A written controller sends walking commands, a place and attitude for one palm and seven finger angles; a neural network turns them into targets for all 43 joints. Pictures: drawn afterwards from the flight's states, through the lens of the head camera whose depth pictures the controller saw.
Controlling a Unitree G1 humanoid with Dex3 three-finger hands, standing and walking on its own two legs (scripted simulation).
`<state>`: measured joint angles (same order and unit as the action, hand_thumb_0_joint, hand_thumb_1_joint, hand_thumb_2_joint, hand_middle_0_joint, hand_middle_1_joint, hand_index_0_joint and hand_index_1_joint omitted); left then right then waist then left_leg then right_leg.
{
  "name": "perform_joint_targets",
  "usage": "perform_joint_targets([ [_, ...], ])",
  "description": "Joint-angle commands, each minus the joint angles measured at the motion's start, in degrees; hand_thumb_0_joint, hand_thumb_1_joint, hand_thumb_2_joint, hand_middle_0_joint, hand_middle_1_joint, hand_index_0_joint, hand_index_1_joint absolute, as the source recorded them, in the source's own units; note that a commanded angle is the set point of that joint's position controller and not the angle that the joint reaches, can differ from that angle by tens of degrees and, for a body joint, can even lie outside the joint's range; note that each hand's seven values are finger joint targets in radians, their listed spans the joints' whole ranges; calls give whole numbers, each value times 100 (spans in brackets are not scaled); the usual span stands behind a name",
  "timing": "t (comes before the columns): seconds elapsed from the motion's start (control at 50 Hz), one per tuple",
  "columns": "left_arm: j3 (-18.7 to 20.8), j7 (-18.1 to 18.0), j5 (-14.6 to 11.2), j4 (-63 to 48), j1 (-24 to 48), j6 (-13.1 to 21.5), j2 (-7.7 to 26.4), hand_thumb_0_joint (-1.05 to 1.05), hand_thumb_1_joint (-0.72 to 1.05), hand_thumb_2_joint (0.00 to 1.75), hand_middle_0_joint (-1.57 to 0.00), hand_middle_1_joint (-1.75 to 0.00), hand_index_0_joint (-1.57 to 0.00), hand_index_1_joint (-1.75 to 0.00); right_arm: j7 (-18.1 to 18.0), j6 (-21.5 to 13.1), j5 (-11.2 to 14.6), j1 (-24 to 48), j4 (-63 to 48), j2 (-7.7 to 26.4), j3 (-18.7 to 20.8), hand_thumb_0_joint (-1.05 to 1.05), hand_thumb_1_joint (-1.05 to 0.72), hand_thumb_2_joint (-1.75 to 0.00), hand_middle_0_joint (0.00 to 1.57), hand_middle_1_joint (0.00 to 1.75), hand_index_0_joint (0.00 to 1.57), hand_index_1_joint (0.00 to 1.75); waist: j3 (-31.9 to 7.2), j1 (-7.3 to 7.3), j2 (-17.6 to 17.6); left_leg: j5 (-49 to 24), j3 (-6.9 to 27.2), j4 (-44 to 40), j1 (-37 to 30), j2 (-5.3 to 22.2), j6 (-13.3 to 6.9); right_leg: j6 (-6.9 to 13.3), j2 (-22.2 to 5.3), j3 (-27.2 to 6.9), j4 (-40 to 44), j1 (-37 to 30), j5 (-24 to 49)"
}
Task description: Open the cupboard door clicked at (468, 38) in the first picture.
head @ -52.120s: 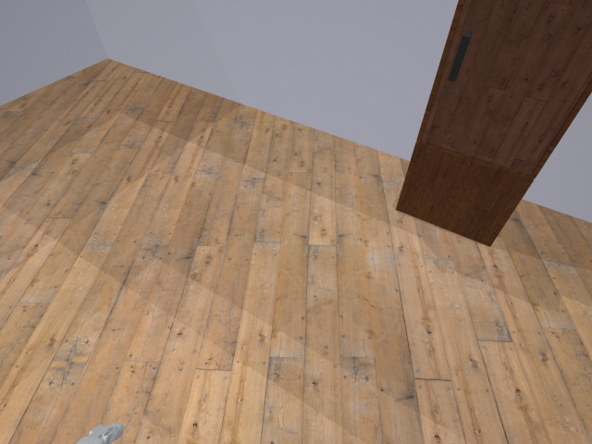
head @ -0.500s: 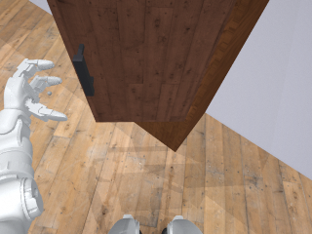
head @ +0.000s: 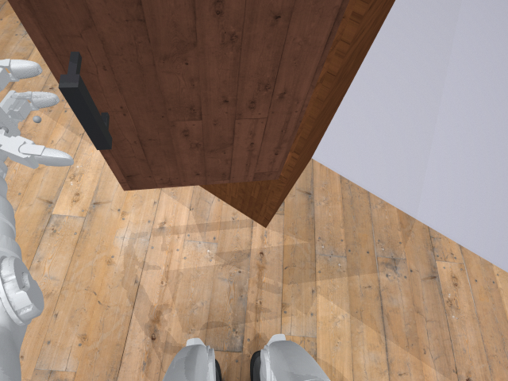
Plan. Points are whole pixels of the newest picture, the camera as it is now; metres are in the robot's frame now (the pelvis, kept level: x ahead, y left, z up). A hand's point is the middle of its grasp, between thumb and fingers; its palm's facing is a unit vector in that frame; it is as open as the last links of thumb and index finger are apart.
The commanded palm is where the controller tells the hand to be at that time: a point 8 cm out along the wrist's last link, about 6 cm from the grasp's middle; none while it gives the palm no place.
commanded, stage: move the hooked fingers beside the handle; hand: left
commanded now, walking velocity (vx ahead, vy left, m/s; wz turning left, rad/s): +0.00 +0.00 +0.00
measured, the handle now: (90, 105) +0.51 +0.22 +0.07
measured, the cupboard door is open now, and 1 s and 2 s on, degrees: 40 40 38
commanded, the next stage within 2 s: slide the fingers in behind the handle in 0.62 s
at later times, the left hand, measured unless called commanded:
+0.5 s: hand (33, 132) +0.46 +0.28 +0.07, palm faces +0.08 -1.00 -0.02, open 14.0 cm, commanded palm +0.44 +0.32 +0.07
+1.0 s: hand (46, 128) +0.47 +0.27 +0.07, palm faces +0.06 -1.00 +0.00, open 14.0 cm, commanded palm +0.45 +0.30 +0.07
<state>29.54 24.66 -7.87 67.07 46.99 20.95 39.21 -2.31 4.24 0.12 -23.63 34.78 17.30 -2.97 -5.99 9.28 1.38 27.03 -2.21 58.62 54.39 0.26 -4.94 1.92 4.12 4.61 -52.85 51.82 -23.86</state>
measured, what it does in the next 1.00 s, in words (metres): stands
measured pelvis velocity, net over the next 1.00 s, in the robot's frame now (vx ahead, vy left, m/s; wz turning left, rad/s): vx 0.00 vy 0.00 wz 0.01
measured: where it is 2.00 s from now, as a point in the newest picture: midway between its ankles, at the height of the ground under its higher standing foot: outside the picture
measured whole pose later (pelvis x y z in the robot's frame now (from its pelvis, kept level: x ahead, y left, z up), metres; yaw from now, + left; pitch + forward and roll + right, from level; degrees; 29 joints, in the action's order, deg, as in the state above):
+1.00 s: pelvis +0.00 +0.00 +0.00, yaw +0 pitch +21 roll -5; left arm 26.4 22.8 -8.9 65.6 45.2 21.7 35.2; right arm -1.9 5.2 0.7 -23.3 35.3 16.6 -3.0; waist -6.4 8.4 1.2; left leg 27.3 -1.9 58.8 53.0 0.1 -5.1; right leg 1.8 4.0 4.9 -52.7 50.2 -24.1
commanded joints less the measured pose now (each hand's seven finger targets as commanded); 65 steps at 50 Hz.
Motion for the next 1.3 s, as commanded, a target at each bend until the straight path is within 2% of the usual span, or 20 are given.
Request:
perform_joint_targets([
  [0.0,450,-19,-221,-1449,1753,458,2022,0,-50,30,-30,-120,-30,-120,-27,-49,4,-884,-362,1109,486,0,-90,-90,20,30,20,30,-3011,-233,809,-3552,753,-583,-2634,241,431,-37,2,-315,407,-1169,2049],
  [0.08,428,3,-210,-1420,1871,422,2025,0,-50,30,-30,-120,-30,-120,-46,-33,32,-859,-353,1084,461,0,-90,-90,20,30,20,30,-2742,-178,900,-3258,664,-647,-2465,215,358,-35,4,-355,451,-1240,2061],
  [0.16,20,92,-240,-1576,1795,472,1517,0,-50,30,-30,-120,-30,-120,-23,14,51,-837,-337,1019,437,0,-90,-90,20,30,20,30,-2629,-131,1174,-3721,736,-635,-2968,256,446,-11,25,-282,484,-842,1964],
  [0.2,87,130,-291,-1435,1611,460,1519,0,-50,30,-30,-120,-30,-120,-27,17,43,-819,-302,1044,470,0,-90,-90,20,30,20,30,-2560,-161,1002,-3718,768,-657,-2969,276,471,-20,30,-264,519,-836,1917],
  [0.26,-136,189,-413,-1350,1613,422,1135,0,-50,30,-30,-120,-30,-120,-31,27,73,-779,-318,1020,459,0,-90,-90,20,30,20,30,-2469,-107,791,-3560,771,-669,-2886,252,426,-18,18,-247,522,-807,1879],
  [0.34,-93,71,-324,-1052,1844,331,1305,0,-50,30,-30,-120,-30,-120,-57,23,84,-700,-302,1046,441,0,-90,-90,20,30,20,30,-2116,-51,492,-2739,727,-706,-2315,198,361,-37,-26,-293,533,-833,1613],
  [0.38,27,-18,-225,-1285,2015,436,1554,0,-50,30,-30,-120,-30,-120,-68,1,61,-691,-323,1058,435,0,-90,-90,20,30,20,30,-2368,-132,854,-2943,762,-680,-2524,194,435,3,-32,-291,434,-797,1631],
  [0.48,-32,-183,-212,-1839,2430,765,1460,0,-50,30,-30,-120,-30,-120,-27,-30,16,-667,-274,1026,445,0,-90,-90,20,30,20,30,-3003,-108,1244,-3567,944,-572,-3328,277,602,-5,-2,-251,370,-512,1570],
  [0.54,-54,-151,-251,-1271,2172,584,1364,0,-50,30,-30,-120,-30,-120,-44,-41,59,-632,-234,1040,422,0,-90,-90,20,30,20,30,-2651,-58,790,-2957,881,-646,-2818,239,506,-18,-3,-248,446,-715,1459],
  [0.58,41,-104,-179,-936,1997,409,1581,0,-50,30,-30,-120,-30,-120,-80,-44,70,-650,-271,1077,397,0,-90,-90,20,30,20,30,-2477,-104,718,-2728,802,-681,-2481,202,432,-11,-23,-280,453,-853,1474],
  [0.64,-164,-75,-80,-769,2072,260,1488,0,-50,30,-30,-120,-30,-120,-89,-2,87,-655,-318,1063,350,0,-90,-90,20,30,20,30,-2107,-58,766,-2372,780,-724,-2217,179,387,-15,-44,-280,486,-683,1289],
  [0.72,10,-87,-216,-1235,2198,502,1604,0,-50,30,-30,-120,-30,-120,-82,-39,41,-683,-346,1084,385,0,-90,-90,20,30,20,30,-2601,-83,837,-2698,808,-649,-2513,205,436,-5,-21,-285,430,-764,1454],
  [0.76,-123,-55,-323,-1381,2307,639,1339,0,-50,30,-30,-120,-30,-120,-61,-48,42,-705,-338,1049,390,0,-90,-90,20,30,20,30,-2774,-56,902,-2880,840,-593,-2666,208,461,11,-3,-277,370,-719,1517],
  [0.92,-163,-166,-224,-1290,2039,430,1264,0,-50,30,-30,-120,-30,-120,-23,23,59,-746,-289,1038,406,0,-90,-90,20,30,20,30,-2493,-105,892,-2770,804,-695,-2589,212,445,-12,-13,-251,458,-696,1437],
  [0.98,-116,-294,-237,-1733,2152,561,1254,0,-50,30,-30,-120,-30,-120,-10,27,39,-752,-298,1015,431,0,-90,-90,20,30,20,30,-2793,-164,1147,-3197,868,-686,-3002,247,530,8,8,-228,426,-644,1530],
  [1.06,-416,-441,-268,-1550,2212,635,756,0,-50,30,-30,-120,-30,-120,16,24,43,-722,-238,968,424,0,-90,-90,20,30,20,30,-2441,-22,916,-3039,948,-695,-2978,277,548,8,21,-180,438,-394,1345],
  [1.14,-374,-552,-151,-1170,2075,487,842,0,-50,30,-30,-120,-30,-120,18,23,49,-703,-267,1001,407,0,-90,-90,20,30,20,30,-2264,-35,589,-2417,824,-752,-2439,205,426,-18,-19,-244,471,-653,1267],
  [1.16,-426,-550,-123,-1338,2246,544,845,0,-50,30,-30,-120,-30,-120,10,23,44,-704,-271,993,400,0,-90,-90,20,30,20,30,-2347,-42,825,-2600,858,-738,-2608,199,468,15,-19,-233,431,-619,1326],
  [1.22,-461,-560,-89,-1424,2167,589,760,0,-50,30,-30,-120,-30,-120,29,34,33,-714,-251,965,418,0,-90,-90,20,30,20,30,-2597,-75,899,-2895,864,-673,-2834,224,503,6,-16,-234,410,-590,1458],
  [1.28,-901,-529,-156,-1352,2393,597,156,0,-50,30,-30,-120,-30,-120,51,24,40,-692,-189,916,419,0,-90,-90,20,30,20,30,-2438,75,823,-3010,969,-653,-3017,268,541,-5,3,-189,421,-287,1356],
])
